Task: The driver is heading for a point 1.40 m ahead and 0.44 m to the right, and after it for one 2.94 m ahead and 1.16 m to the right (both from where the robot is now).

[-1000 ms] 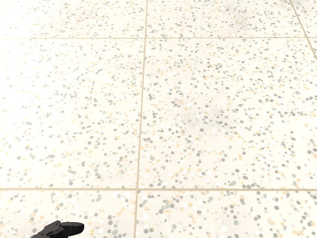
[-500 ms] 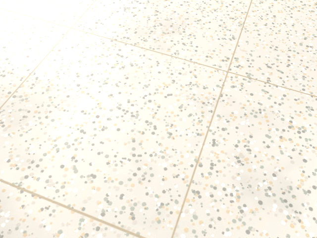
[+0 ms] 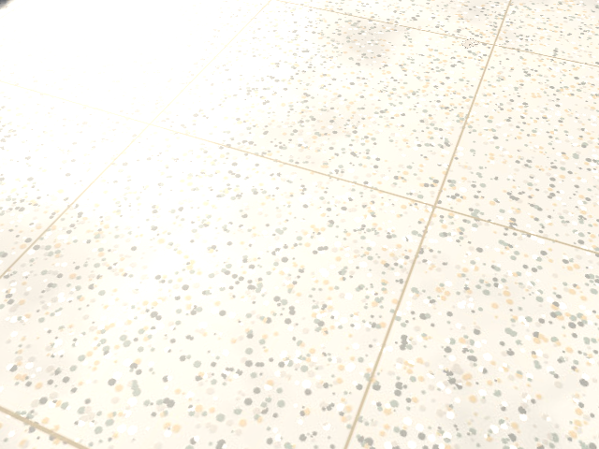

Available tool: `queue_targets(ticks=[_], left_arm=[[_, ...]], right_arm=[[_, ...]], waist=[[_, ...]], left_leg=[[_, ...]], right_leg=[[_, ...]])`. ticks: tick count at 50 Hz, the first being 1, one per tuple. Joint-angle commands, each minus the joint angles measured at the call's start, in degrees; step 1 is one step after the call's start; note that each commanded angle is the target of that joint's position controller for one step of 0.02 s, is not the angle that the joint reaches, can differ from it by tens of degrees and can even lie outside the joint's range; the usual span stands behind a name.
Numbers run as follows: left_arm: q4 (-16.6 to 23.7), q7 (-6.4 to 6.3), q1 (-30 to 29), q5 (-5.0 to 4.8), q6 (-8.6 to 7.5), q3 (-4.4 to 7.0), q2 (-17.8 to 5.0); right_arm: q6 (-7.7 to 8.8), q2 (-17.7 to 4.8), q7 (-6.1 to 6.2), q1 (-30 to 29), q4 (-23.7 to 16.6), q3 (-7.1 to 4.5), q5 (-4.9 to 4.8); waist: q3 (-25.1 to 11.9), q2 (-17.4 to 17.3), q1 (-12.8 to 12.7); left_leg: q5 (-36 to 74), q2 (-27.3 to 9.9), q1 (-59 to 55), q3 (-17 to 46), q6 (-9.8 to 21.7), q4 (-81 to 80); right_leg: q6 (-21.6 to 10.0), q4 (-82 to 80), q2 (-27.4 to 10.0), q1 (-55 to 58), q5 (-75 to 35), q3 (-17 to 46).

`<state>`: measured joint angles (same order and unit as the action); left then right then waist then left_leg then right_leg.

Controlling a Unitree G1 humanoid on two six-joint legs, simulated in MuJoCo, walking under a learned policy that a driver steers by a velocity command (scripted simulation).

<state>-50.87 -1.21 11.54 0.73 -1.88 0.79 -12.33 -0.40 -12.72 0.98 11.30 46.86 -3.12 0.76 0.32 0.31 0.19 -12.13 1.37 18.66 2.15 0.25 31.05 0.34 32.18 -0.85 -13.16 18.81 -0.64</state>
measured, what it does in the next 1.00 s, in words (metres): walks ahead: left foot, then right foot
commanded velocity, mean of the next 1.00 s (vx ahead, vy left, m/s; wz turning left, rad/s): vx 0.59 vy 0.00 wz -0.19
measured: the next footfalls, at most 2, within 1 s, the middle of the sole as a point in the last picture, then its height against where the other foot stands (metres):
left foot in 0.50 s outside the picture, level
right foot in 1.00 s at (319, 412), level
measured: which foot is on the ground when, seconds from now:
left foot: down 0.00-0.24, up 0.26-0.48, down 0.50-1.00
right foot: down 0.00-0.50, up 0.52-0.98, down 1.00-1.00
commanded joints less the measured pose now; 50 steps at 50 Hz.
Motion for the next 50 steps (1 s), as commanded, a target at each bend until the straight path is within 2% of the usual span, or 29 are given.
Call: queue_targets(ticks=[1, 9, 10, 11, 12, 13, 14, 16, 17, 20, 21, 22, 24, 25, 26, 27, 28, 29, 31, 32, 35, 38, 42, 43, 45, 47, 48, 49, 50], left_arm=[[2.2, -0.11, 0.2, -0.18, -0.58, 1.53, -6.7], [-0.4, 0.13, 0.4, -0.36, -0.21, 1.54, -6.2], [-1.7, 0.12, 2.9, -0.64, 0.03, 1.87, -6.7], [-2.2, 0.16, 4.1, -1.47, 0.29, 2.67, -8.8], [-2.3, 0.05, 6.8, -2.07, 0.11, 3.24, -10.5], [-2.6, -0.16, 8.2, -2.6, -0.72, 4.26, -13.8], [-2.5, -0.53, 7.7, -2.53, -1.75, 4.82, -14.8], [-2.3, -0.51, 7.9, -1.54, -3.59, 4.47, -12.1], [-1.8, -0.14, 7.1, -2.0, -3.86, 4.38, -11.3], [-1.1, 0.54, 5.5, -2.64, -3.42, 4.83, -11.8], [-2.3, 1.51, 6.1, 1.73, -2.83, 5.05, -11.9], [-2.6, 1.97, 5.5, 1.86, -2.56, 5.45, -12.1], [-2.3, 2.31, 3.3, 1.29, -2.63, 5.59, -12.5], [-1.8, 2.44, 1.1, 1.86, -2.83, 4.98, -10.8], [2.8, 2.38, -2.0, 1.56, -3.45, 2.87, -2.0], [4.9, 2.47, -3.7, 0.85, -3.67, 3.17, -3.5], [5.6, 2.98, -4.3, 0.22, -3.6, 3.47, -5.8], [4.4, 3.63, -2.3, 0.83, -3.59, 3.74, -7.6], [2.9, 4.5, 1.3, 2.48, -2.42, 3.59, -6.8], [3.1, 5.09, 1.0, 2.1, -1.57, 3.33, -5.9], [5.0, 5.27, -4.3, 0.43, -0.04, 3.18, -5.3], [7.4, 5.38, -10.2, 0.32, 0.09, 3.0, -5.4], [10.2, 6.44, -16.8, 0.7, -0.11, 1.58, -3.5], [10.6, 6.41, -17.3, 0.68, -0.19, 1.3, -3.2], [11.0, 5.84, -16.1, 0.51, -0.22, 1.37, -4.5], [9.0, 5.15, -6.7, 0.13, -0.29, 2.32, -7.5], [6.2, 4.82, 3.9, -0.19, -0.41, 3.41, -9.7], [2.9, 4.07, 15.9, 0.22, -0.65, 5.07, -12.5], [1.7, 2.8, 17.5, 0.2, -0.07, 6.55, -15.4]], right_arm=[[0.74, -5.0, 0.39, -1.5, -2.3, -1.3, -0.22], [0.28, -5.4, 1.18, -1.5, 1.5, -1.57, -0.55], [0.14, -5.1, 1.19, 0.6, 3.0, -1.62, -0.82], [0.18, -6.1, 1.04, 0.8, 3.4, -2.16, -1.57], [0.91, -6.9, 0.76, -2.2, 2.1, -2.39, -2.16], [2.34, -5.1, 0.23, -7.3, -0.4, -1.87, -3.24], [3.83, -5.1, -0.26, -11.0, -1.9, -1.69, -3.73], [5.67, -6.0, -0.97, -11.2, -1.6, -2.21, -3.34], [6.29, -5.4, -1.38, -10.2, -1.2, -1.98, -3.22], [6.87, -3.6, -2.24, -9.4, 0.3, -1.5, -2.62], [4.86, -3.1, -4.46, -8.5, -0.8, -1.14, 2.49], [3.84, -3.1, -5.06, -4.9, 0.2, -1.46, 2.39], [3.37, -6.4, -4.11, 8.6, 4.1, -2.78, 1.54], [4.11, -9.8, -3.1, 21.9, 7.8, -4.09, 2.0], [5.15, -17.6, -2.09, 29.8, 8.9, -4.83, 3.17], [5.05, -14.7, -1.63, 20.0, 6.8, -3.5, 2.9], [4.92, -13.8, -1.61, 11.7, 4.7, -3.12, 2.14], [5.29, -10.9, -1.92, 8.5, 3.9, -2.47, 1.29], [6.01, -7.6, -1.74, 6.5, 3.9, -1.18, 0.75], [6.48, -6.8, -1.5, 7.5, 4.7, -0.87, 0.94], [7.53, -7.2, -1.23, 12.1, 6.4, -0.95, 1.03], [8.18, -6.1, -1.11, 13.7, 6.7, -0.39, 0.79], [8.96, -5.3, -0.39, 15.9, 7.8, 0.28, 0.56], [8.85, -5.8, -0.23, 16.3, 8.2, 0.36, 0.51], [8.31, -8.3, 0.61, 16.8, 8.4, 0.06, 0.8], [6.07, -12.1, 1.82, 16.7, 7.9, -0.97, 1.77], [4.9, -13.9, 2.05, 14.8, 6.8, -1.64, 2.26], [4.44, -14.9, 1.72, 12.3, 5.6, -2.07, 2.14], [5.18, -10.4, 0.45, 10.5, 4.5, -1.24, 2.43]], waist=[[-2.5, -0.5, -0.5], [-2.1, -0.4, -0.5], [-4.1, 0.6, -0.8], [-1.4, 3.1, -1.1], [3.1, 5.2, -2.9], [7.8, 10.0, -4.0], [11.4, 11.0, -4.7], [9.4, 6.9, -4.1], [7.8, 6.2, -3.5], [4.3, 7.5, -2.4], [3.8, 8.1, -1.7], [4.0, 9.2, -0.1], [1.2, 4.0, 6.6], [-3.7, -4.7, 14.0], [-7.7, -24.5, 15.0], [-3.1, -16.3, 9.7], [1.8, -8.3, 4.9], [1.1, -3.2, 2.8], [1.1, -5.1, -0.4], [2.1, -6.2, -0.6], [6.7, -3.4, 0.7], [8.0, -3.1, 1.2], [10.6, -1.7, 2.3], [10.5, -1.7, 2.1], [6.7, -5.0, 0.5], [-0.7, -8.5, -5.0], [-5.9, -9.9, -9.6], [-10.4, -8.5, -15.1], [-9.9, -1.2, -13.0]], left_leg=[[10.3, -3.1, -7.4, 3.5, 2.3, -2.5], [13.4, -3.6, -9.1, 3.6, 2.2, -2.4], [0.8, -1.5, -9.2, 1.4, 2.5, -1.3], [-16.7, 0.6, -4.7, -0.7, 2.8, 1.1], [-24.2, 0.7, 5.1, -1.2, 2.9, 4.1], [-17.8, 0.1, 13.8, -4.2, 2.7, 9.8], [-12.5, -3.1, 20.2, -1.8, 3.4, 15.1], [-11.2, -7.0, 30.3, 1.3, 4.2, 22.3], [-9.9, -8.1, 30.0, 1.1, 4.3, 20.3], [-5.2, -5.2, 12.3, -4.9, 2.4, 8.2], [-5.5, -2.0, 3.8, -8.9, 1.7, 4.3], [-2.2, -0.7, -4.4, -11.5, 1.5, 2.9], [-3.2, 1.6, -22.2, -13.0, 1.9, 0.5], [-10.2, -2.8, -34.5, -6.2, 3.1, -2.4], [-40.3, -20.2, -37.7, 26.2, 7.2, -17.1], [-47.4, -23.5, -28.5, 44.4, 10.2, -25.8], [-42.4, -24.4, -24.3, 37.4, 10.4, -23.1], [-33.8, -21.1, -19.7, 29.2, 9.6, -22.2], [-25.8, -15.9, -13.6, 19.4, 8.3, -24.9], [-23.3, -15.2, -12.7, 15.9, 8.1, -26.2], [-13.2, -14.9, -14.2, 6.8, 7.1, -28.4], [-2.0, -13.3, -14.8, -3.2, 5.7, -30.6], [12.3, -12.8, -17.3, -12.5, 3.7, -33.7], [22.4, -12.6, -19.9, -14.8, 3.0, -32.3], [56.7, -13.9, -26.5, -17.2, 1.7, -24.1], [79.4, -15.2, -32.3, -17.8, 1.1, -6.1], [82.2, -16.3, -30.3, -17.1, 2.0, 7.6], [73.2, -16.1, -21.4, -16.2, 3.0, 25.2], [26.6, -9.8, -3.6, -14.6, 3.0, 43.8]], right_leg=[[-2.2, -7.4, -3.4, -4.6, -6.0, 3.5], [-2.1, -7.6, -2.4, -3.4, -9.0, 2.6], [-3.0, -9.0, -1.9, -2.4, 2.9, 2.4], [-5.5, -11.2, -3.1, -3.2, 18.0, 5.4], [-8.9, -16.1, -7.8, -1.2, 31.3, 13.0], [-13.2, -23.5, -16.4, 1.9, 38.4, 24.8], [-16.3, -27.4, -22.3, 3.3, 34.7, 32.6], [-15.9, -26.7, -23.0, 12.8, 23.9, 31.8], [-14.3, -25.7, -21.4, 14.4, 19.3, 27.8], [-10.2, -25.0, -13.3, 6.1, 9.3, 12.8], [-10.2, -25.9, -9.9, 1.4, 10.5, 8.5], [-10.4, -24.6, -9.8, -3.4, 11.5, 7.1], [-9.8, -12.1, -7.8, -11.8, 1.1, 3.3], [-8.5, 9.4, -3.6, -18.7, -6.8, -1.6], [-6.3, 33.9, 3.6, -32.7, 13.2, -1.0], [-7.7, 42.8, 4.4, -39.5, 8.5, 9.2], [-8.3, 44.5, -1.3, -42.5, 0.7, 8.2], [-7.5, 41.0, -4.5, -37.7, -4.6, 6.0], [-4.9, 36.2, -6.9, -30.9, -7.1, 4.1], [-4.0, 36.4, -6.6, -31.0, -9.0, 3.7], [-3.3, 33.3, -3.7, -37.5, -13.9, 6.3], [-3.6, 24.9, -2.0, -36.6, -19.5, 2.4], [-6.7, 12.4, -2.2, -30.2, -24.5, -5.2], [-7.9, 9.8, -1.1, -28.4, -23.6, -7.3], [-10.4, 7.4, 3.1, -22.6, -20.3, -11.4], [-12.4, 7.2, 7.8, -14.1, -12.2, -13.3], [-13.8, 7.5, 9.3, -4.0, -7.3, -12.4], [-15.8, 2.6, 9.0, 11.1, -4.6, -7.8], [-17.6, 3.6, 1.1, 22.5, 6.2, 4.9]])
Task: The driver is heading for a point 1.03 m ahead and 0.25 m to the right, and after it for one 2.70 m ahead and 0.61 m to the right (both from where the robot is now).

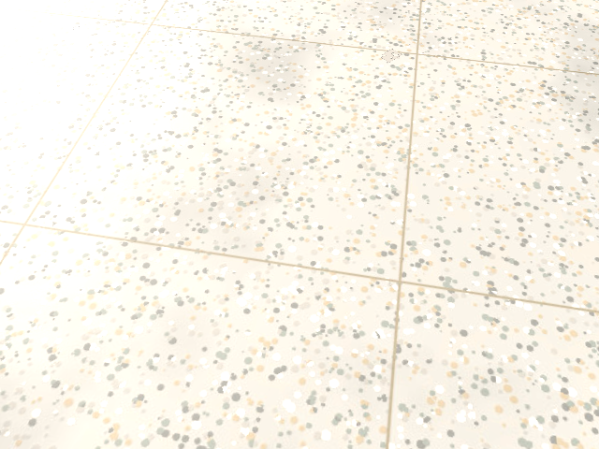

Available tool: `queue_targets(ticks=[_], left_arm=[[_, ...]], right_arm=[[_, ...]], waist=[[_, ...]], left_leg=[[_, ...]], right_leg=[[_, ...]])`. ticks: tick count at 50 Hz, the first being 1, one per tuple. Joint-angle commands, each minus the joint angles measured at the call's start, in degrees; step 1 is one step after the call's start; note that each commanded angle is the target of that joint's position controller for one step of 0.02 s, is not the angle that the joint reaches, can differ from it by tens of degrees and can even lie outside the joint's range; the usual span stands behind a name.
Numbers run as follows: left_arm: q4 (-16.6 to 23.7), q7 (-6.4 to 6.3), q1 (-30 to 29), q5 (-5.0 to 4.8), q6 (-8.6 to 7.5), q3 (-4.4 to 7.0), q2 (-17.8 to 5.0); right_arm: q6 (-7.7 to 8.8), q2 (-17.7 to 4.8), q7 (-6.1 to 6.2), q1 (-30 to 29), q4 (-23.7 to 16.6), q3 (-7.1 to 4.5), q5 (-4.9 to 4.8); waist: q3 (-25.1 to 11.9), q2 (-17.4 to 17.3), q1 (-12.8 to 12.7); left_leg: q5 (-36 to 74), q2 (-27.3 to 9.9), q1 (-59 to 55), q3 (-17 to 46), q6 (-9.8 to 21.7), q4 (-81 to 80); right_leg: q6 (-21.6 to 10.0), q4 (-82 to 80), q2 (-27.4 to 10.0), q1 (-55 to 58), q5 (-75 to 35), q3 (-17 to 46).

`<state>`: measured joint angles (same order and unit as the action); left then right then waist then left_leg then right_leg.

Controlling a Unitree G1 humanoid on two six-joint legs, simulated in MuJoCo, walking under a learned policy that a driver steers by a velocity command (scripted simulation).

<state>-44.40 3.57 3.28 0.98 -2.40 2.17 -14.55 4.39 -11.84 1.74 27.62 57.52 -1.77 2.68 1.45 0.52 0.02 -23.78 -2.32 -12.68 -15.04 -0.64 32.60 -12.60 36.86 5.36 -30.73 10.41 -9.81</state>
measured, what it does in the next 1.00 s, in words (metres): walks ahead, turning right: left foot, then right foot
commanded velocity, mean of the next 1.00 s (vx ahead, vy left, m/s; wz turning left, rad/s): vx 0.99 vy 0.00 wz -0.63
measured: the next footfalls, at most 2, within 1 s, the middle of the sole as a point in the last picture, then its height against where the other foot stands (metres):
left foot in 0.42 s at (283, 370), level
right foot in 0.86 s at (448, 291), level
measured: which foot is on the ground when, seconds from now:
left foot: down 0.00-0.00, up 0.02-0.40, down 0.42-0.84, up 0.86-1.00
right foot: down 0.00-0.42, up 0.44-0.84, down 0.86-1.00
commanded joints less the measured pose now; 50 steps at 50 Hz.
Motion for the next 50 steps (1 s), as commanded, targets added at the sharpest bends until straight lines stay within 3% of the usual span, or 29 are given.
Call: queue_targets(ticks=[1, 2, 4, 6, 8, 12, 15, 17, 19, 20, 21, 22, 23, 24, 25, 27, 29, 33, 37, 39, 41, 42, 43, 44, 45, 46, 47, 48, 50], left_arm=[[-3.4, -1.92, 20.2, 1.12, 1.48, 6.34, -18.4], [-3.1, -1.97, 20.7, 0.36, 1.53, 6.45, -17.0], [-4.4, -2.77, 18.8, 0.32, 0.76, 5.38, -11.7], [-3.6, -3.58, 15.2, -0.05, -0.53, 4.03, -8.9], [-3.0, -3.46, 15.5, -1.09, -1.85, 3.6, -9.1], [-2.5, -3.08, 19.1, -0.92, -2.72, 4.33, -11.2], [-2.9, -2.84, 22.7, -1.69, -2.58, 5.03, -12.7], [-2.5, -3.34, 21.6, -1.78, -2.43, 5.29, -13.6], [-1.7, -3.48, 19.3, -0.91, -2.58, 5.94, -17.0], [-0.8, -3.11, 15.2, -0.33, -2.89, 6.08, -17.9], [0.9, -3.03, 13.6, 0.04, -3.54, 4.22, -10.6], [4.9, -3.02, 19.2, -3.16, -3.36, 1.96, -3.0], [4.2, -3.71, 19.5, -2.13, -2.38, 1.66, -7.5], [3.2, -3.36, 14.9, -0.75, -1.47, 2.11, -9.7], [3.4, -2.55, 12.4, -0.06, -0.82, 2.2, -9.7], [5.5, -0.66, 9.1, 1.47, 0.56, 1.58, -6.8], [7.9, 0.28, 6.9, 1.53, 1.54, 0.34, -3.8], [11.6, 0.88, 1.0, 1.23, 1.49, -0.83, -4.6], [13.5, 2.23, -8.4, 1.13, 0.29, -2.02, -4.4], [12.9, 1.58, -7.9, 1.57, -0.09, -1.85, -5.5], [9.8, 0.27, 2.5, 2.24, -0.36, -0.57, -8.4], [5.7, -0.64, 15.0, 2.07, -0.46, 0.51, -10.0], [3.0, -1.86, 23.4, 2.9, -0.28, 2.12, -13.8], [3.2, -3.01, 21.1, 3.71, -0.35, 3.25, -19.1], [4.2, -3.24, 22.8, 2.42, -0.59, 3.84, -19.0], [2.0, -3.55, 19.9, 1.94, -1.08, 3.46, -15.7], [1.1, -3.37, 17.3, 1.71, -1.85, 2.73, -12.4], [0.9, -3.18, 14.5, 1.91, -2.6, 2.21, -9.8], [-0.1, -3.23, 14.2, 1.01, -3.69, 1.09, -6.2]], right_arm=[[2.06, -5.2, -1.8, -7.1, -12.6, -1.27, -1.32], [3.57, -8.2, -1.7, -15.0, -15.4, -1.01, -1.14], [4.75, -8.6, -1.82, -16.2, -16.0, -0.53, -0.87], [2.36, -7.7, -1.99, -14.8, -16.3, -0.01, 1.34], [0.18, -7.1, -2.48, -16.7, -18.0, 0.46, 2.09], [-0.03, -5.9, -3.62, -31.0, -24.5, 2.02, 0.51], [0.27, -6.8, -3.62, -33.8, -26.2, 2.11, -0.64], [0.4, -8.5, -3.06, -32.1, -26.4, 1.66, -0.72], [0.69, -13.9, -1.57, -20.2, -23.7, -0.62, -1.32], [0.72, -16.5, -0.39, -7.8, -20.7, -1.98, -1.67], [0.84, -20.2, 0.93, 4.4, -18.6, -3.5, -0.07], [0.89, -23.4, 0.39, 0.5, -19.5, -3.9, 2.01], [0.39, -20.1, -0.52, -6.8, -20.4, -4.35, 1.47], [0.1, -13.4, -0.72, -11.4, -21.2, -2.88, 0.93], [-0.03, -10.5, -0.84, -11.8, -19.9, -2.2, 0.81], [0.63, -9.0, -0.83, -8.6, -16.0, -1.5, 0.59], [2.03, -7.4, -1.94, -6.5, -13.0, -1.07, -0.71], [3.67, -9.7, -2.88, -8.2, -11.8, -1.27, -0.78], [3.54, -12.6, -2.7, -2.7, -8.9, -1.52, -1.49], [2.83, -15.7, -2.13, 0.0, -7.5, -1.86, -1.44], [1.36, -19.1, -1.0, 0.0, -6.9, -2.33, -1.2], [0.44, -19.7, -0.62, -1.9, -7.3, -2.4, -1.44], [0.28, -17.0, -0.71, -1.3, -8.4, -1.79, -1.5], [0.46, -6.5, -2.44, 3.8, -11.1, 0.07, -2.12], [0.87, -11.5, -1.88, -0.3, -13.4, -0.81, -3.63], [1.08, -12.3, -1.66, -6.1, -14.4, -1.18, -3.75], [1.08, -10.4, -1.99, -6.6, -13.9, -0.58, -3.45], [0.31, -9.5, -2.39, -6.1, -12.5, -0.48, -2.87], [-1.95, -7.4, -3.64, -2.3, -10.5, -0.27, -1.76]], waist=[[-11.9, 14.3, -5.5], [-11.1, 3.2, -8.1], [-2.3, -6.8, -3.1], [1.1, -6.9, 1.7], [3.3, -5.4, 2.7], [6.9, -1.2, -2.0], [3.1, 1.7, -5.2], [0.6, 2.2, -3.9], [-8.3, 3.3, 2.6], [-13.7, 3.2, 10.3], [-20.6, -3.2, 13.9], [-27.1, -23.5, 5.9], [-22.7, -19.1, 3.9], [-14.1, -9.9, 4.4], [-8.0, -3.9, 3.9], [-2.7, -4.1, 2.3], [-0.2, -5.4, 0.5], [4.5, -5.3, -2.1], [8.1, -1.9, 0.8], [5.4, -4.3, -0.3], [-3.1, -8.8, -6.5], [-9.0, -9.1, -12.6], [-14.7, -6.6, -15.0], [-19.8, 10.2, -6.1], [-26.0, 5.1, -9.2], [-13.7, 0.6, -7.2], [-5.3, -0.9, -4.5], [-2.2, -2.4, -1.9], [-0.8, 1.5, 1.3]], left_leg=[[-3.3, 6.4, 56.6, 10.0, 0.3, 61.7], [2.3, 3.2, 63.8, 20.0, 1.8, 61.6], [7.5, -2.2, 58.8, 20.5, 2.3, 50.0], [5.7, -4.5, 52.6, 20.2, -0.2, 44.5], [3.8, -6.0, 50.8, 18.2, -2.4, 37.3], [22.4, -3.6, 44.5, 13.8, -3.6, 13.9], [30.8, -0.2, 40.3, 13.3, -1.5, 4.0], [28.9, 1.8, 34.7, 14.3, -0.3, -2.2], [20.7, 3.9, 19.8, 15.7, 0.6, -1.8], [16.8, 1.8, 6.7, 15.9, 1.0, -1.5], [-1.6, -9.2, -7.1, 26.6, 2.4, -0.3], [-12.8, -26.0, -15.5, 59.4, 6.6, -13.0], [-23.1, -24.8, -9.2, 65.1, 8.8, -17.2], [-22.1, -21.3, -0.8, 54.0, 8.4, -16.9], [-11.5, -19.2, 6.8, 45.2, 7.8, -17.3], [0.1, -15.6, 15.2, 33.4, 6.5, -19.0], [6.9, -14.6, 18.5, 27.6, 6.2, -21.3], [19.9, -11.9, 23.7, 14.5, 6.7, -27.4], [34.3, -10.2, 22.5, 5.8, 6.4, -34.5], [62.2, -11.3, 13.2, 3.8, 6.6, -27.9], [83.1, -13.1, 8.3, 3.2, 6.2, -9.3], [82.2, -12.5, 11.9, 2.9, 5.9, 5.9], [61.4, -10.4, 24.8, 4.6, 5.7, 25.1], [-5.6, -0.1, 47.3, 9.1, 4.2, 47.2], [-3.4, 2.9, 54.0, 20.7, 5.9, 55.1], [4.8, -0.7, 57.5, 20.7, 6.3, 51.8], [8.0, -2.8, 55.9, 19.4, 6.1, 47.1], [9.3, -4.5, 52.6, 19.9, 5.7, 43.9], [10.5, -6.2, 47.0, 20.0, 4.6, 40.8]], right_leg=[[-16.3, -13.1, -17.8, 52.8, 20.6, 50.5], [-14.9, -21.2, -18.9, 52.2, 20.2, 57.0], [-9.7, -24.9, -16.6, 36.2, 11.6, 46.8], [-8.0, -25.3, -11.5, 23.7, 4.0, 37.7], [-7.8, -26.9, -8.4, 15.3, 2.7, 33.4], [-4.4, -29.1, -3.8, 8.4, -12.5, 29.3], [-1.6, -26.6, -5.4, 17.8, -27.1, 30.4], [0.7, -21.3, -5.8, 23.2, -36.1, 30.6], [3.6, -5.2, -6.1, 26.1, -48.1, 31.8], [4.5, 8.6, -4.3, 20.8, -44.7, 30.8], [4.7, 28.5, -1.0, 10.9, -20.7, 27.2], [6.2, 43.7, 4.8, -5.0, 18.0, 20.6], [5.3, 47.3, -0.8, -11.6, 12.8, 18.3], [5.6, 45.1, -4.3, -12.6, 7.6, 16.6], [6.0, 42.6, -6.2, -11.6, 5.7, 15.5], [6.6, 40.1, -8.9, -10.6, 5.5, 15.4], [6.7, 38.2, -10.3, -12.2, 5.0, 16.1], [7.4, 24.7, -9.3, -12.8, -5.3, 15.9], [5.0, 4.9, -5.9, -1.4, -12.5, 5.3], [3.4, 1.5, -2.2, 2.2, -8.0, 2.3], [1.4, 0.4, 1.5, 14.1, 0.1, 2.2], [0.0, -4.0, 1.8, 27.5, -0.3, 4.0], [-0.7, -3.4, -5.4, 44.0, 6.9, 13.1], [-2.2, -6.4, -24.1, 58.7, 16.6, 39.2], [-3.2, -15.7, -28.2, 58.9, 17.1, 55.2], [-1.5, -17.8, -24.9, 49.3, 11.8, 44.0], [-0.7, -19.9, -23.1, 38.4, 5.4, 36.7], [1.1, -21.8, -20.5, 31.3, 1.7, 30.8], [3.0, -26.2, -18.4, 23.4, -0.4, 23.0]])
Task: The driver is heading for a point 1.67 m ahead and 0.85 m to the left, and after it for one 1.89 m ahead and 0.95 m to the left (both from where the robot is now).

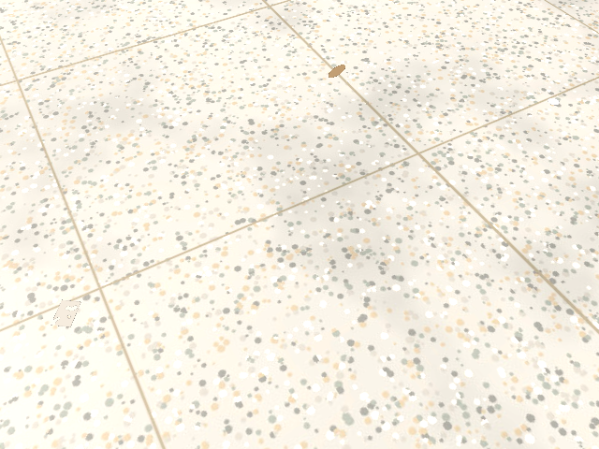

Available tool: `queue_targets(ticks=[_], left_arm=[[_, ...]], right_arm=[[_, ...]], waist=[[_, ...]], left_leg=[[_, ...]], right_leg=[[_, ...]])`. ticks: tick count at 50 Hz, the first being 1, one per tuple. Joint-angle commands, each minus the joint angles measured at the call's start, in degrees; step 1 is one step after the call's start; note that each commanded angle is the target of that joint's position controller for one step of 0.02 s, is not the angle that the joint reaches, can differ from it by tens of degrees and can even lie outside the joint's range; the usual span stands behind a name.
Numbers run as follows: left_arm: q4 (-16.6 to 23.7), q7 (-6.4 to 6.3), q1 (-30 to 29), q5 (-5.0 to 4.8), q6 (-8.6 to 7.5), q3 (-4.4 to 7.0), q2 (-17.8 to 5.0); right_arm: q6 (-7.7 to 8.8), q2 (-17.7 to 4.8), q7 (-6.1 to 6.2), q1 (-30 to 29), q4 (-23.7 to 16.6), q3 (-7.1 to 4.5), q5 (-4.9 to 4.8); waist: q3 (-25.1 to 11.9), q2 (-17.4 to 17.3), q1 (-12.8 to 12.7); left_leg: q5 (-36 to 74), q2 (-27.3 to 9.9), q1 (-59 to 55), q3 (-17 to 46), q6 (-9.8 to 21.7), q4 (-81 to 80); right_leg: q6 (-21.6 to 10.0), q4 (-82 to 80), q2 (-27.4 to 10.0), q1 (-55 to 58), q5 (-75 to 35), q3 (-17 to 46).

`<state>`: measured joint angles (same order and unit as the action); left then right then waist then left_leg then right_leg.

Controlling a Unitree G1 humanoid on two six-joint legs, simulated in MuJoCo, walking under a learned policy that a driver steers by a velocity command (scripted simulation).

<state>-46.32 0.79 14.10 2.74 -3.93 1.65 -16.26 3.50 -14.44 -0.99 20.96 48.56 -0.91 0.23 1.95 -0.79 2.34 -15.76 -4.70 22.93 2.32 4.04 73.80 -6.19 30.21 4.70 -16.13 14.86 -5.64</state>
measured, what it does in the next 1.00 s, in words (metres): walks ahead, turning left: left foot, then right foot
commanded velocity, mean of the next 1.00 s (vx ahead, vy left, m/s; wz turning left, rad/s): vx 1.00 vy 0.00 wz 0.82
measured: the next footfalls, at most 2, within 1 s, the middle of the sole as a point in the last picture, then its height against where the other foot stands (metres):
left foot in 0.30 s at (265, 445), level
right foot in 0.70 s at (274, 274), level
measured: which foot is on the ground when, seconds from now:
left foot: up 0.00-0.28, down 0.30-0.72, up 0.74-1.00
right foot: down 0.00-0.30, up 0.32-0.68, down 0.70-1.00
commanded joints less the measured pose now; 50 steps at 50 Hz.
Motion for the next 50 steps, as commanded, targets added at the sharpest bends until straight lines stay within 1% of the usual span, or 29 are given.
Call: queue_targets(ticks=[1, 3, 7, 8, 10, 12, 14, 15, 16, 17, 18, 19, 20, 22, 25, 28, 32, 33, 34, 35, 36, 37, 38, 39, 40, 41, 45, 48, 50], left_arm=[[0.9, -0.26, 4.0, -1.39, -2.83, 1.4, -3.6], [-0.3, -0.02, 4.7, -2.03, -3.68, 1.42, -3.6], [-1.3, -0.02, 5.8, -1.86, -4.61, 0.8, -3.1], [-1.3, -0.49, 5.4, -1.92, -4.7, 0.6, -3.8], [-2.0, -1.55, 8.2, -2.41, -4.97, 0.89, -6.7], [-1.2, -3.4, 7.0, -1.81, -3.8, 1.76, -10.1], [1.3, -4.31, 0.3, -0.61, -1.59, 2.75, -13.2], [1.6, -3.46, -3.5, -0.84, -0.76, 3.15, -12.7], [4.8, -2.08, -4.3, 0.63, -1.94, 0.37, -2.6], [10.6, -1.79, 2.4, -1.32, -3.06, -0.7, -2.1], [11.2, -1.35, -0.5, -0.27, -4.44, -1.34, -4.5], [10.5, -0.99, -2.4, -0.13, -4.7, -0.99, -6.4], [10.6, -1.05, -3.3, 0.92, -4.02, -1.08, -6.0], [10.8, -1.01, -3.0, 2.01, -0.88, -1.72, -5.1], [15.0, -0.14, -10.9, 0.97, 0.34, -2.7, -3.4], [16.9, 0.4, -16.7, -1.13, 0.14, -3.37, -1.7], [17.4, -0.28, -16.8, -1.43, -0.6, -2.21, -4.9], [16.1, -0.81, -12.4, -1.46, -0.85, -1.21, -7.1], [14.1, -1.47, -3.8, -1.57, -1.22, 0.06, -9.6], [11.2, -2.49, 9.1, -0.97, -1.59, 1.55, -12.4], [9.7, -3.51, 20.0, 1.22, -1.8, 3.13, -17.0], [10.2, -2.82, 12.5, 1.49, -1.18, 4.07, -20.6], [11.9, -2.44, 5.0, 1.07, -0.69, 3.31, -13.3], [11.7, -2.19, 2.8, 0.5, -0.38, 2.26, -8.8], [10.3, -1.98, 3.0, 0.61, -0.27, 1.86, -7.1], [8.1, -2.12, 5.0, 0.36, -0.56, 1.58, -6.5], [3.4, -0.63, 7.7, -1.46, -2.67, 1.13, -4.0], [2.2, -0.33, 7.1, -0.79, -3.84, 1.21, -5.8], [0.7, -0.19, 8.7, -0.85, -3.91, 1.27, -6.2]], right_arm=[[-1.86, -4.4, -1.33, 2.9, -1.7, -1.32, 0.82], [-2.69, -3.7, -1.92, -3.0, -3.3, -1.37, 0.72], [-1.71, -2.5, -2.87, -13.6, -7.4, -0.24, 0.0], [-1.75, -2.4, -3.23, -14.2, -7.4, -0.04, -0.4], [-1.35, -3.2, -3.81, -16.4, -9.0, 0.24, 0.45], [-1.78, -6.5, -3.58, -9.5, -6.7, -0.7, 0.81], [-2.24, -12.2, -2.67, 13.8, -0.1, -3.47, 0.99], [-2.35, -14.6, -1.39, 21.3, 2.0, -5.19, 0.0], [-3.04, -17.6, -0.41, 15.9, 2.4, -6.03, -0.73], [-3.26, -21.4, -0.14, 10.6, -0.6, -6.74, 0.73], [-3.47, -17.1, 0.49, 7.1, -3.2, -6.4, 0.87], [-3.35, -12.7, 0.87, 4.1, -3.0, -5.39, 1.06], [-2.78, -11.7, 0.87, 2.1, -2.7, -4.92, 0.75], [-0.77, -10.9, 1.11, 0.1, -3.3, -4.28, 0.47], [1.07, -12.4, 0.77, -0.7, -4.2, -4.81, 0.16], [1.13, -13.0, -0.01, 1.2, -4.5, -5.73, -0.62], [0.57, -14.3, 0.26, 2.9, -4.9, -6.71, -0.21], [0.58, -15.4, 0.42, 2.1, -5.2, -6.97, 0.15], [0.68, -17.1, 0.22, 0.3, -5.6, -7.24, 0.43], [1.3, -16.0, 0.05, -3.1, -6.6, -6.88, 0.51], [2.08, -7.2, 0.35, -3.9, -9.2, -4.51, -0.07], [1.86, -4.1, 0.0, 2.1, -13.0, -2.75, -2.08], [0.39, -8.5, 0.66, -1.7, -10.6, -2.88, -0.24], [-0.2, -9.8, 0.07, -5.6, -10.7, -3.17, 0.94], [-0.82, -9.6, -0.79, -7.9, -10.8, -3.24, 1.43], [-1.48, -8.3, -1.76, -9.8, -12.1, -3.01, 2.07], [-3.69, -5.2, -3.45, -14.8, -16.4, -1.43, 1.95], [-3.52, -4.8, -3.86, -18.6, -19.0, -0.41, 1.81], [-2.97, -5.1, -4.41, -22.8, -19.3, 0.17, 2.07]], waist=[[0.4, 2.7, -0.6], [3.5, 2.2, -0.9], [5.8, 2.9, -1.9], [4.6, 1.7, -1.8], [4.7, 3.2, -1.2], [-0.9, 6.3, 3.0], [-10.7, 6.6, 15.0], [-11.1, 0.1, 18.8], [-5.7, -14.5, 10.5], [-18.0, -14.4, 3.8], [-14.3, -3.6, 4.1], [-4.7, 5.3, 0.9], [-0.3, 7.9, -2.0], [4.0, 8.3, -5.4], [5.2, 4.6, -3.9], [2.6, 0.8, 0.6], [-1.2, -2.6, 2.0], [-4.3, -2.6, -0.2], [-9.7, -1.5, -5.5], [-15.7, -0.5, -12.5], [-23.3, 11.6, -14.9], [-26.9, 28.8, -6.2], [-16.6, 15.2, -6.2], [-10.1, 7.4, -6.5], [-6.5, 3.2, -6.1], [-4.0, 4.1, -5.4], [-0.5, 6.1, -2.9], [2.7, 6.3, -1.0], [6.3, 3.0, -1.9]], left_leg=[[2.8, -4.2, 13.1, 2.5, -0.3, -1.5], [7.3, -3.8, 17.9, 0.6, -0.6, -4.2], [20.4, -0.5, 15.8, -7.7, 0.9, -19.7], [23.0, 1.3, 12.8, -9.8, 1.7, -23.7], [25.1, 4.5, 8.8, -14.0, 3.6, -31.3], [21.8, 8.9, -0.3, -15.3, 5.0, -33.5], [15.4, 11.0, -23.6, -10.9, 8.6, -33.1], [14.0, 7.4, -32.7, -4.4, 12.9, -39.1], [25.3, 2.6, -38.2, 6.3, 15.0, -32.7], [7.8, -7.6, -48.7, 33.6, 26.5, -45.2], [-11.4, -10.5, -42.5, 44.9, 24.6, -58.8], [-16.0, -9.4, -30.1, 41.8, 21.0, -62.6], [-11.5, -6.9, -20.0, 37.2, 19.0, -63.0], [-3.9, -2.0, -4.5, 28.9, 17.8, -64.0], [6.0, 4.2, 5.7, 19.5, 16.0, -66.1], [15.1, 7.0, 0.9, 16.8, 11.6, -64.0], [26.9, 4.4, -12.9, 20.5, 8.0, -55.7], [34.3, 4.3, -15.5, 20.9, 6.7, -49.7], [38.7, 5.5, -15.4, 19.5, 5.3, -39.1], [34.1, 7.5, -7.5, 17.5, 4.0, -23.9], [2.5, 11.8, 5.9, 11.9, 3.9, -3.9], [-13.5, 13.2, 19.5, 6.6, 2.9, 6.9], [-6.7, 7.4, 24.7, 5.0, 3.2, 10.0], [-2.4, 5.0, 24.4, 3.1, 2.6, 7.0], [-0.9, 3.2, 22.8, 2.6, 2.0, 4.7], [-0.7, 1.6, 22.5, 2.8, 1.6, 3.5], [4.4, -0.7, 24.3, 0.9, 0.9, 0.9], [11.8, 0.0, 22.0, 0.7, 1.0, -9.6], [15.2, 1.9, 17.8, -4.0, 2.2, -21.7]], right_leg=[[-2.2, -20.9, -16.9, 8.4, -7.9, 15.6], [0.7, -23.7, -14.2, 8.3, -15.9, 7.1], [4.1, -25.0, -9.9, 7.9, -37.4, -5.8], [5.2, -25.0, -9.4, 8.9, -43.5, -7.8], [6.8, -20.7, -12.4, 14.1, -65.7, -8.9], [7.7, -10.9, -14.2, 19.2, -78.8, -8.6], [7.5, 19.1, -15.8, 12.4, -83.3, -6.5], [7.1, 47.0, -8.8, 2.4, -47.4, -7.4], [7.3, 68.9, 1.0, -20.6, 13.8, -3.2], [8.1, 75.6, 0.0, -34.3, 15.8, 9.3], [6.2, 68.2, -3.0, -36.8, 10.2, 12.7], [5.9, 60.4, -6.2, -34.8, 5.5, 12.6], [6.6, 55.4, -8.0, -31.0, 5.5, 12.0], [9.1, 46.3, -11.0, -23.4, 6.5, 11.3], [10.8, 26.8, -12.2, -14.8, -3.2, 7.3], [9.8, 10.4, -9.2, -8.5, -18.9, 5.4], [8.5, -0.7, -5.9, -4.3, -17.2, 7.0], [7.9, -1.2, -4.3, 0.5, -12.3, 7.2], [7.1, -1.4, -3.7, 10.0, -7.4, 6.6], [5.9, 1.4, -8.0, 24.8, -1.8, 9.4], [4.0, -2.4, -23.6, 39.0, 22.8, 27.6], [-1.0, -16.6, -33.4, 40.9, 33.1, 60.4], [-1.6, -16.6, -30.4, 32.7, 39.4, 54.4], [-0.8, -15.3, -27.4, 25.5, 29.6, 42.0], [0.2, -15.3, -24.8, 20.1, 17.9, 33.1], [0.9, -15.9, -22.8, 16.7, 10.8, 26.3], [3.2, -19.3, -20.4, 12.1, -9.2, 10.2], [2.6, -22.7, -18.8, 7.7, -18.6, 2.4], [2.9, -26.6, -16.9, 7.2, -22.6, -3.0]])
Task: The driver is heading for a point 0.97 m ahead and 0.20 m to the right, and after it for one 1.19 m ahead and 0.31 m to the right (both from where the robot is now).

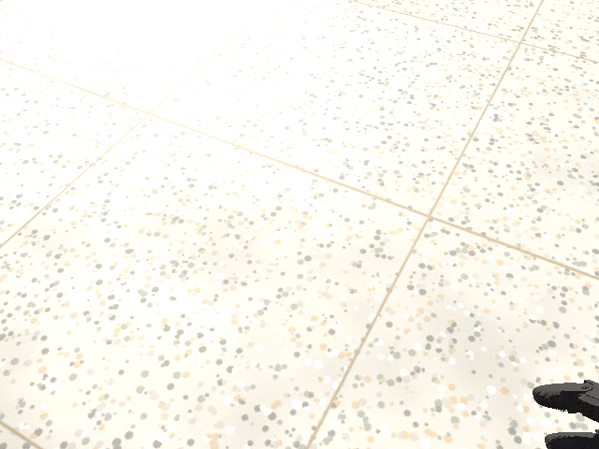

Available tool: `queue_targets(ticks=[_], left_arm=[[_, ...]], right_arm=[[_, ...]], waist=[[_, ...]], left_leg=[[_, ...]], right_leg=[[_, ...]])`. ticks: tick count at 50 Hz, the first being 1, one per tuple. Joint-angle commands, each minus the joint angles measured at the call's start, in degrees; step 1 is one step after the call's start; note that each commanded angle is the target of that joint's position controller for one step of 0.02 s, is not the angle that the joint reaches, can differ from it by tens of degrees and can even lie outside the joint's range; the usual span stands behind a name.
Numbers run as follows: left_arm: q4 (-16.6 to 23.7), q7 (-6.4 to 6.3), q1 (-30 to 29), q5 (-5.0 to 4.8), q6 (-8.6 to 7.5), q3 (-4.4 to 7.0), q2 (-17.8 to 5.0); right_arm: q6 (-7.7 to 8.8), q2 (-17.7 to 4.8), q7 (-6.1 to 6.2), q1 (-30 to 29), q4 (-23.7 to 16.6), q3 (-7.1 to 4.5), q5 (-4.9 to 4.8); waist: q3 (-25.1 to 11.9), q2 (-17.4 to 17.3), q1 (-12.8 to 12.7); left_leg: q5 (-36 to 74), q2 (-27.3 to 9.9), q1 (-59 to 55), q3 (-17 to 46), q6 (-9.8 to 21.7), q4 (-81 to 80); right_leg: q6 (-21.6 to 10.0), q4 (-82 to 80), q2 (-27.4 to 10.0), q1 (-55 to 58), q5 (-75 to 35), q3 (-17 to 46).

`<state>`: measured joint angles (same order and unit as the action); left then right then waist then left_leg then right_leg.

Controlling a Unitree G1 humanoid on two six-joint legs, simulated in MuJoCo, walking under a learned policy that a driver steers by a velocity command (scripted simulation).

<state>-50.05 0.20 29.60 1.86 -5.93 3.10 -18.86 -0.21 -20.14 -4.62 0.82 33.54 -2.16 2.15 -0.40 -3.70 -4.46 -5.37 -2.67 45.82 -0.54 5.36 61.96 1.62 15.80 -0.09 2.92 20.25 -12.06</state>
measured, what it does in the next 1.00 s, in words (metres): walks ahead, turning right: left foot, then right foot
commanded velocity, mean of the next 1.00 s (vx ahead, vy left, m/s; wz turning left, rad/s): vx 0.95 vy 0.00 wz -0.40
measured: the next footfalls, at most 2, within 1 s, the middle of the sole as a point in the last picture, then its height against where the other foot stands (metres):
left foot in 0.16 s outside the picture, level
right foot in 0.60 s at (364, 334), level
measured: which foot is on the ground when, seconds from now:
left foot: up 0.00-0.14, down 0.16-0.60, up 0.62-0.98, down 1.00-1.00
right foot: down 0.00-0.16, up 0.18-0.58, down 0.60-1.00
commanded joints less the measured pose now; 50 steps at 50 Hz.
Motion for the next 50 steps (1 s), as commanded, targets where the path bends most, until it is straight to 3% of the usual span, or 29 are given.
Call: queue_targets(ticks=[1, 4, 6, 7, 8, 9, 10, 11, 12, 13, 15, 19, 23, 26, 27, 29, 30, 31, 32, 33, 34, 37, 39, 41, 43, 46, 48, 49, 50], left_arm=[[3.6, 0.35, -5.0, 0.01, -1.77, -0.09, -4.3], [1.4, -0.64, -1.0, 0.03, -0.89, 0.44, -9.0], [1.3, -1.6, -2.4, -0.04, 0.78, 1.05, -12.5], [2.0, -1.77, -4.6, -0.43, 1.46, 0.95, -12.4], [3.5, -1.23, -2.9, 0.31, 1.45, 0.13, -7.5], [7.6, -0.02, 2.1, -1.57, 0.99, -1.13, -2.0], [9.8, -0.32, -8.3, -1.52, 0.21, -0.29, -6.7], [10.6, -0.27, -11.1, -2.19, -0.25, -0.78, -4.8], [9.3, -0.12, -10.1, -1.95, -0.06, -1.21, -3.7], [8.2, 0.21, -9.1, -1.26, 0.95, -1.4, -2.7], [6.1, 1.25, -5.9, -0.39, 3.41, -1.52, -0.7], [10.0, 2.4, -18.0, -1.08, 4.02, -1.79, 0.9], [11.8, 4.04, -25.5, -1.57, 3.04, -2.58, 1.9], [10.3, 4.19, -22.9, -1.08, 3.14, -1.87, -1.0], [9.1, 3.92, -18.7, -0.97, 3.43, -1.3, -2.7], [3.1, 2.91, 2.9, -0.88, 3.83, 1.22, -7.8], [1.4, 1.78, 9.8, -1.06, 4.27, 2.98, -10.4], [2.2, 1.16, 3.1, -0.37, 5.35, 4.47, -16.1], [5.0, 1.2, -0.2, -1.15, 5.43, 5.05, -16.8], [5.4, 0.55, -2.1, -1.2, 5.22, 4.49, -12.8], [4.4, 0.33, -3.8, -1.23, 5.14, 3.51, -8.7], [4.8, 0.01, -7.6, -1.41, 3.13, 2.19, -6.3], [5.6, 0.37, -8.6, -1.67, 1.88, 2.64, -8.1], [6.1, 0.45, -8.5, -1.75, 1.49, 3.05, -8.2], [5.7, 0.84, -6.7, -2.3, 1.59, 3.65, -8.8], [4.2, 0.46, -2.4, -2.7, 2.75, 4.35, -9.6], [5.0, -0.36, -4.4, -2.32, 2.85, 4.86, -11.2], [7.2, -1.06, -8.4, -5.74, 3.15, 3.18, -4.8], [8.9, -1.27, -9.1, -3.17, 3.55, 1.08, 0.5]], right_arm=[[1.07, 1.0, -1.0, -4.8, -4.2, 1.77, 0.1], [1.76, 0.0, -0.48, -4.2, -2.9, 1.8, 0.32], [2.16, -3.3, 0.89, 9.8, 1.6, 0.18, 0.81], [2.36, -5.5, 1.89, 21.5, 5.6, -1.15, 0.98], [2.01, -9.8, 3.19, 25.0, 7.6, -2.81, 1.28], [1.63, -14.9, 3.81, 21.9, 5.6, -4.03, 1.0], [1.52, -12.6, 4.22, 24.0, 5.7, -4.28, -0.02], [2.14, -10.8, 4.78, 21.9, 7.9, -3.98, -0.3], [2.96, -7.3, 4.81, 20.2, 8.9, -3.28, -0.1], [3.88, -5.1, 4.96, 18.0, 9.2, -2.59, 0.23], [5.46, -1.2, 4.83, 17.0, 10.1, -1.29, -0.37], [7.66, -1.0, 3.54, 18.4, 12.0, -1.14, -1.04], [9.33, -2.1, 3.98, 20.5, 13.1, -0.65, -2.01], [8.49, -6.2, 5.82, 21.9, 13.6, -1.33, -1.16], [7.44, -7.7, 6.69, 21.4, 13.3, -1.77, -0.52], [4.98, -10.0, 7.66, 16.0, 11.3, -2.6, 0.93], [4.66, -9.3, 7.11, 13.5, 11.2, -2.63, 0.78], [6.28, 0.8, 5.64, 16.6, 6.3, -0.16, 0.18], [7.58, -1.1, 5.5, 16.3, 3.0, 0.93, -0.45], [8.57, -2.6, 5.23, 11.9, 2.4, 1.3, 0.03], [8.89, -2.7, 4.92, 11.0, 2.3, 1.48, 0.17], [5.02, -1.2, 4.64, 11.0, 1.6, 2.37, 2.51], [3.8, -0.5, 4.12, 5.9, -1.3, 3.01, 2.29], [4.01, 0.8, 3.39, -0.7, -3.9, 3.79, 1.0], [4.34, 1.7, 3.27, -3.5, -4.6, 4.06, 0.0], [5.23, 0.6, 4.27, -3.8, -4.8, 3.54, 0.13], [6.0, -3.1, 5.62, 3.6, -3.0, 2.03, 0.15], [7.9, -6.0, 6.28, 9.9, -3.1, -0.9, -3.57], [7.69, -7.5, 6.4, 21.1, 0.3, -1.07, -3.47]], waist=[[9.5, 5.0, 3.8], [6.3, 8.7, 5.4], [-3.0, 12.3, 13.2], [-7.8, 11.4, 19.0], [-12.5, 4.4, 16.3], [-21.1, -9.2, 8.8], [-19.9, 1.6, 13.7], [-8.6, 2.0, 11.1], [-2.3, 6.4, 8.1], [0.2, 7.8, 5.3], [2.3, 5.4, 2.1], [8.9, 1.6, 3.7], [8.7, 3.4, 5.2], [3.4, -0.5, 3.1], [0.4, -2.5, 0.4], [-8.7, -3.2, -10.6], [-9.3, 1.8, -14.2], [-9.2, 22.6, -2.7], [-18.3, 14.4, -3.4], [-10.7, 4.9, -2.7], [-2.7, -1.1, 1.0], [4.4, -1.7, 7.0], [6.5, 0.5, 6.7], [7.5, 2.9, 4.4], [6.2, 4.4, 1.6], [2.1, 5.5, -1.0], [-3.4, 7.5, 3.0], [-10.4, 6.1, 9.7], [-20.0, 1.4, 12.6]], left_leg=[[5.4, 1.3, -8.6, -4.1, 1.9, -14.5], [0.1, 7.6, -17.1, -9.0, 4.8, -20.9], [-6.8, 10.4, -32.8, -7.0, 7.1, -23.4], [-4.7, 9.6, -47.2, -4.0, 8.7, -30.0], [-14.3, -0.2, -61.8, 8.4, 9.1, -27.7], [-18.4, -17.0, -76.0, 41.6, 16.4, -34.6], [-17.1, -14.9, -73.1, 43.4, 15.5, -41.8], [-10.7, -13.7, -64.0, 34.7, 14.6, -44.0], [-6.3, -12.3, -53.6, 28.4, 12.8, -45.7], [-3.9, -10.3, -45.8, 23.1, 11.2, -47.0], [-4.0, -8.3, -36.6, 15.7, 8.8, -51.5], [9.8, -3.6, -32.9, 1.0, 4.1, -57.6], [27.1, -3.8, -35.9, -7.7, -0.1, -61.6], [60.2, -5.5, -50.0, -10.9, -3.8, -51.9], [69.9, -6.6, -52.8, -11.1, -4.6, -44.1], [72.9, -8.0, -47.2, -10.2, -4.8, -13.7], [43.4, -1.9, -37.1, -11.5, -4.4, 11.6], [-22.5, 9.3, -5.3, -6.1, -8.3, 36.3], [-21.5, 7.5, 3.6, 6.0, -6.7, 39.1], [-16.3, 3.7, 4.7, 8.0, -5.2, 32.0], [-13.3, 0.8, 1.7, 7.2, -4.7, 23.7], [-15.9, -3.0, -7.4, 5.6, -7.2, 12.0], [-12.6, -3.8, -11.6, 2.4, -8.6, 0.2], [-1.0, -3.3, -16.4, 0.7, -9.3, -12.6], [9.5, -0.5, -20.6, -0.8, -8.7, -22.5], [11.3, 4.6, -24.5, -0.8, -7.0, -31.4], [10.6, 6.6, -34.5, 1.5, -6.2, -36.0], [18.6, 1.5, -49.6, 8.2, -5.2, -39.7], [29.4, -10.4, -64.8, 13.9, -2.8, -29.8]], right_leg=[[-5.0, -14.3, -11.9, -11.6, -31.5, 1.9], [-4.9, -6.0, -13.7, -1.3, -72.2, -0.8], [-5.8, 14.6, -15.8, 0.4, -83.7, -0.7], [-6.0, 31.1, -14.7, -5.9, -77.4, -1.4], [-5.8, 52.1, -9.8, -20.4, -31.6, 0.1], [-3.7, 73.4, -1.1, -42.1, 9.0, 6.3], [-4.8, 75.0, -1.8, -48.6, 2.2, 14.8], [-4.8, 70.9, -4.2, -51.1, -1.6, 14.5], [-4.8, 65.7, -6.0, -48.0, -2.4, 14.7], [-4.6, 62.3, -7.1, -43.9, -2.1, 15.9], [-3.8, 56.8, -8.2, -38.1, -2.4, 17.4], [-4.4, 43.0, -7.3, -42.9, -15.9, 14.2], [-7.7, 26.2, -4.0, -34.2, -33.2, 6.7], [-9.9, 22.3, 2.9, -30.1, -28.8, 1.7], [-10.6, 22.6, 5.3, -26.2, -23.9, 0.8], [-13.9, 22.3, 7.2, -6.0, -14.8, 4.3], [-17.2, 18.4, 4.1, 3.2, -10.2, 10.4], [-26.0, 18.4, -9.1, 19.5, -15.5, 37.5], [-31.8, 6.1, -14.4, 23.9, -2.8, 57.2], [-28.4, -0.4, -14.3, 15.9, 3.7, 57.2], [-25.1, -2.6, -12.5, 4.1, 2.4, 52.1], [-22.0, -4.5, -4.9, -17.4, -6.1, 39.9], [-21.8, -7.4, -1.4, -26.0, -10.1, 34.9], [-19.5, -8.3, 1.4, -29.4, -14.9, 32.2], [-16.4, -5.7, 2.5, -25.9, -28.2, 31.0], [-11.3, 4.8, 3.0, -15.0, -46.7, 31.4], [-7.3, 17.7, 4.1, -11.8, -51.9, 33.8], [-4.0, 30.3, 4.9, -17.2, -38.6, 36.5], [-2.0, 45.6, 7.7, -24.6, 0.4, 29.6]])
